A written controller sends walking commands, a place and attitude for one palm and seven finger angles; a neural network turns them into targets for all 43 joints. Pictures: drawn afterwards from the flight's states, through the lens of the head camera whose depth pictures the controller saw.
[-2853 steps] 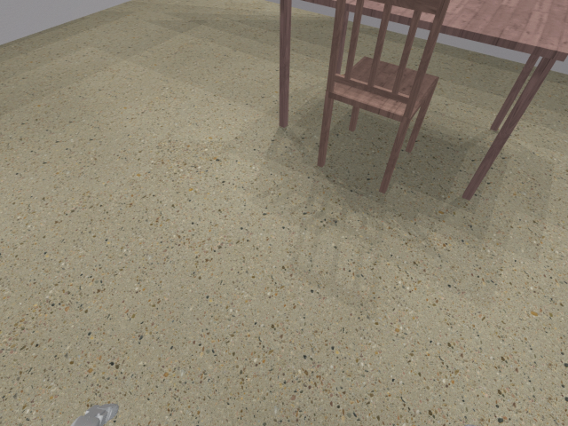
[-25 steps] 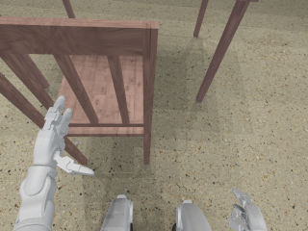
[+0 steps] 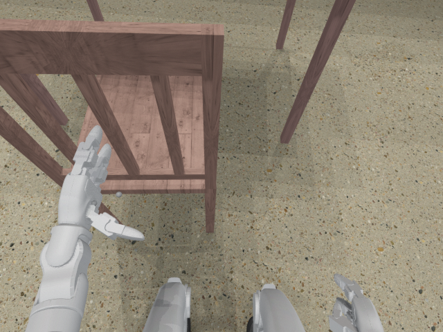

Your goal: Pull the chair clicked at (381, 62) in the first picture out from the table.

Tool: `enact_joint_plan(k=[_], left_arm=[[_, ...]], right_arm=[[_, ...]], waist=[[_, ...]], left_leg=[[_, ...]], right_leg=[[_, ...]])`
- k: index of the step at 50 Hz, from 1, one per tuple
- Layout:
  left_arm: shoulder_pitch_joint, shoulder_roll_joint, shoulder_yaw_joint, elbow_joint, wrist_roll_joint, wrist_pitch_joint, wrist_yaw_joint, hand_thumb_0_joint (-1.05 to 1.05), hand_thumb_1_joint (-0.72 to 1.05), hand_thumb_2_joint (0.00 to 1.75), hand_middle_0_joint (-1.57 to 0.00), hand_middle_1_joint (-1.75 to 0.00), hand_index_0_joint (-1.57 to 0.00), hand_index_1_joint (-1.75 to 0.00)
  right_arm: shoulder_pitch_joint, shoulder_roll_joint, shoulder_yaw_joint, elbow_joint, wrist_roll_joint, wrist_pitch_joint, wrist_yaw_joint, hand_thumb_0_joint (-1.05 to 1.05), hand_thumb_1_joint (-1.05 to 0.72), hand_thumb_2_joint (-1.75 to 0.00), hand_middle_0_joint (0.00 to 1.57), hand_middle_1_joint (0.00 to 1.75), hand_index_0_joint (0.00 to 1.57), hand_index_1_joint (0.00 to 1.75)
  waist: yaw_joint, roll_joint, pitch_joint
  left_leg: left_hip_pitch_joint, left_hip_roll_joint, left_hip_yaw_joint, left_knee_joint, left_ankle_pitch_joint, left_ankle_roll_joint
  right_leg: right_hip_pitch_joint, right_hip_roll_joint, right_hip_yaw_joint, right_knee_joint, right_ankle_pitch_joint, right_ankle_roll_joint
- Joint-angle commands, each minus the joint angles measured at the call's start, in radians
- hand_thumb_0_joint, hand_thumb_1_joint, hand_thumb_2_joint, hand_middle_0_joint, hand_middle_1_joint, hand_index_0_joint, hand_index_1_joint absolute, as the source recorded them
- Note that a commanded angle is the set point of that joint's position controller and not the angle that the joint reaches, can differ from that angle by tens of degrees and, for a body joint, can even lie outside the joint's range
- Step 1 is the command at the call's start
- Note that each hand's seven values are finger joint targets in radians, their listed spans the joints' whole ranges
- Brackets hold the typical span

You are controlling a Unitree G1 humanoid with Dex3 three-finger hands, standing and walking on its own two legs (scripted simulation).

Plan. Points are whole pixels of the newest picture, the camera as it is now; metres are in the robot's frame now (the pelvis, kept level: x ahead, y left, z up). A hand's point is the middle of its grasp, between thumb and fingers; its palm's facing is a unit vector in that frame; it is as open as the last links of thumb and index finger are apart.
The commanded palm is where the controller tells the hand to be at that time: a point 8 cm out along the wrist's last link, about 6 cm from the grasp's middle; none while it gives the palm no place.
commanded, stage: aim the fingers beside a spindle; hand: left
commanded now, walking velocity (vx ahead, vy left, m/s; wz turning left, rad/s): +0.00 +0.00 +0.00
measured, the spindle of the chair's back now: (114, 133) +0.46 +0.22 +0.03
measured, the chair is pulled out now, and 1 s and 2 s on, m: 0.30 0.30 0.30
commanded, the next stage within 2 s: push the fingers through the gap in 1.26 s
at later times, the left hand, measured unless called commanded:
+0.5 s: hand (116, 196) +0.33 +0.19 +0.03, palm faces +0.01 -1.00 -0.04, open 16.9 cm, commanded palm +0.31 +0.24 +0.03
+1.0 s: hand (112, 194) +0.34 +0.19 +0.03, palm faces +0.03 -1.00 -0.06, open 16.9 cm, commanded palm +0.32 +0.24 +0.03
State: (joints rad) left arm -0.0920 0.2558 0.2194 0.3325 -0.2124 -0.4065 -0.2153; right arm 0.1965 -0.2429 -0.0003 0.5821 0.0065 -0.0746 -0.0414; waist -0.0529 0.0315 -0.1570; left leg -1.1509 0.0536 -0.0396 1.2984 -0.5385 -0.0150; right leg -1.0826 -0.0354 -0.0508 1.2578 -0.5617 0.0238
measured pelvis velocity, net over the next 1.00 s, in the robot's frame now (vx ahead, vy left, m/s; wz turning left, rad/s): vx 0.00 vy -0.01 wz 0.00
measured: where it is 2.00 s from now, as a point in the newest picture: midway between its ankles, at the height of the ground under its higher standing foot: outside the picture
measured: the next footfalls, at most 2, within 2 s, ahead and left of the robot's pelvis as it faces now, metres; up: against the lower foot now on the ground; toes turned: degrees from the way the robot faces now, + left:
none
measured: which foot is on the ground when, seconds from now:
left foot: down 0.00-1.00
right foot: down 0.00-1.00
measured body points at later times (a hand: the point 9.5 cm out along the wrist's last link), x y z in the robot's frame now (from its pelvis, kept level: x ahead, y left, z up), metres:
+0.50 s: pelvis +0.00 +0.00 +0.00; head +0.11 +0.01 +0.44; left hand +0.33 +0.24 +0.03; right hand +0.15 -0.26 -0.10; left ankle +0.04 +0.12 -0.62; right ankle +0.02 -0.14 -0.62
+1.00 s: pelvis +0.00 -0.01 +0.00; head +0.11 +0.00 +0.44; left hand +0.33 +0.25 +0.03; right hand +0.15 -0.26 -0.11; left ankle +0.04 +0.12 -0.62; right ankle +0.02 -0.14 -0.62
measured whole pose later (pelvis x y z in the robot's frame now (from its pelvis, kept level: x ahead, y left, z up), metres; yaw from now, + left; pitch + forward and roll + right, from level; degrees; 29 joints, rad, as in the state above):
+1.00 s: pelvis +0.00 -0.01 +0.00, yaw +0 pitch +22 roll -2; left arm -0.10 0.28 0.26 0.38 -0.22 -0.43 -0.22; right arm 0.19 -0.24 0.00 0.58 0.01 -0.06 -0.04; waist -0.05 0.03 -0.16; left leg -1.15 0.06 -0.04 1.29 -0.53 -0.02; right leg -1.09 -0.03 -0.05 1.26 -0.56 0.02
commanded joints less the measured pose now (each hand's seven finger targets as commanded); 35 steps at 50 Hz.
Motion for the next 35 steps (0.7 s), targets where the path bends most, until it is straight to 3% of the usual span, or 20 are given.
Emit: enact_joint_plan(k=[1,4,5,12,14,17,18,21,24,28,31,35], left_arm=[[-0.151,0.191,0.106,-0.166,-0.016,-0.073,0.019,0.0,-0.5,0.3,-0.06,-0.08,-0.06,-0.08],[-0.124,0.21,0.136,-0.117,-0.021,-0.065,0.006,0.0,-0.5,0.3,-0.06,-0.08,-0.06,-0.08],[-0.13,0.18,0.105,-0.118,-0.023,-0.065,-0.004,0.0,-0.5,0.3,-0.06,-0.08,-0.06,-0.08],[-0.202,0.164,0.049,-0.211,-0.039,-0.105,-0.036,0.0,-0.5,0.3,-0.06,-0.08,-0.06,-0.08],[-0.217,0.187,0.074,-0.22,-0.041,-0.108,-0.031,0.0,-0.5,0.3,-0.06,-0.08,-0.06,-0.08],[-0.135,0.193,0.095,-0.189,-0.033,-0.098,-0.017,0.0,-0.5,0.3,-0.06,-0.08,-0.06,-0.08],[-0.127,0.174,0.083,-0.186,-0.029,-0.093,-0.014,0.0,-0.5,0.3,-0.06,-0.08,-0.06,-0.08],[-0.111,0.161,0.079,-0.147,-0.022,-0.075,-0.003,0.0,-0.5,0.3,-0.06,-0.08,-0.06,-0.08],[-0.112,0.188,0.112,-0.144,-0.025,-0.079,0.002,0.0,-0.5,0.3,-0.06,-0.08,-0.06,-0.08],[-0.175,0.164,0.064,-0.229,-0.022,-0.112,-0.003,0.0,-0.5,0.3,-0.06,-0.08,-0.06,-0.08],[-0.171,0.149,0.04,-0.253,-0.027,-0.12,-0.006,0.0,-0.5,0.3,-0.06,-0.08,-0.06,-0.08],[-0.193,0.135,0.029,-0.141,-0.013,-0.086,-0.004,0.0,-0.5,0.3,-0.06,-0.08,-0.06,-0.08]], right_arm=[[0.021,-0.147,-0.058,-0.115,-0.002,-0.028,-0.008,0.0,-0.9,-0.9,0.2,0.3,0.2,0.3],[0.023,-0.149,-0.057,-0.119,0.001,-0.019,-0.006,0.0,-0.9,-0.9,0.2,0.3,0.2,0.3],[0.018,-0.147,-0.056,-0.124,0.003,-0.018,-0.004,0.0,-0.9,-0.9,0.2,0.3,0.2,0.3],[0.028,-0.153,-0.061,-0.116,0.004,-0.04,-0.014,0.0,-0.9,-0.9,0.2,0.3,0.2,0.3],[0.029,-0.155,-0.063,-0.1,0.001,-0.044,-0.017,0.0,-0.9,-0.9,0.2,0.3,0.2,0.3],[0.029,-0.154,-0.063,-0.106,0.0,-0.043,-0.011,0.0,-0.9,-0.9,0.2,0.3,0.2,0.3],[0.022,-0.15,-0.062,-0.107,0.0,-0.04,-0.008,0.0,-0.9,-0.9,0.2,0.3,0.2,0.3],[0.022,-0.15,-0.062,-0.115,0.002,-0.028,-0.002,0.0,-0.9,-0.9,0.2,0.3,0.2,0.3],[0.017,-0.151,-0.061,-0.126,0.001,-0.023,0.001,0.0,-0.9,-0.9,0.2,0.3,0.2,0.3],[0.013,-0.147,-0.061,-0.13,-0.001,-0.031,-0.003,0.0,-0.9,-0.9,0.2,0.3,0.2,0.3],[0.017,-0.147,-0.062,-0.122,-0.001,-0.039,-0.006,0.0,-0.9,-0.9,0.2,0.3,0.2,0.3],[0.018,-0.155,-0.058,-0.106,0.0,-0.033,-0.008,0.0,-0.9,-0.9,0.2,0.3,0.2,0.3]], waist=[[0.003,0.013,-0.376],[0.01,-0.006,-0.365],[0.002,0.011,-0.353],[-0.022,0.046,-0.401],[-0.019,0.05,-0.411],[0.002,0.055,-0.388],[0.001,0.059,-0.387],[0.0,0.03,-0.356],[0.006,0.007,-0.353],[-0.003,0.063,-0.4],[-0.012,0.056,-0.404],[-0.028,0.008,-0.32]], left_leg=[[0.306,-0.039,0.007,-0.179,0.274,0.025],[0.269,-0.042,0.016,-0.179,0.257,0.026],[0.268,-0.044,0.019,-0.181,0.244,0.026],[0.34,-0.037,0.006,-0.173,0.28,0.032],[0.349,-0.036,0.002,-0.171,0.289,0.03],[0.351,-0.035,-0.002,-0.185,0.308,0.026],[0.348,-0.037,0.004,-0.185,0.307,0.025],[0.312,-0.039,0.009,-0.186,0.275,0.025],[0.284,-0.041,0.012,-0.185,0.252,0.026],[0.345,-0.038,0.006,-0.182,0.285,0.025],[0.368,-0.036,0.003,-0.181,0.29,0.027],[0.29,-0.041,-0.001,-0.178,0.194,0.027]], right_leg=[[0.184,0.046,-0.006,-0.172,0.251,-0.039],[0.208,0.046,0.002,-0.174,0.256,-0.038],[0.201,0.045,0.002,-0.18,0.245,-0.037],[0.176,0.048,0.0,-0.182,0.25,-0.04],[0.174,0.045,0.001,-0.181,0.257,-0.038],[0.171,0.046,-0.008,-0.174,0.26,-0.043],[0.175,0.044,-0.008,-0.174,0.268,-0.041],[0.173,0.045,-0.007,-0.175,0.255,-0.039],[0.194,0.046,-0.003,-0.177,0.244,-0.039],[0.175,0.046,-0.003,-0.17,0.252,-0.042],[0.172,0.047,-0.006,-0.179,0.251,-0.041],[0.126,0.045,-0.01,-0.181,0.18,-0.037]])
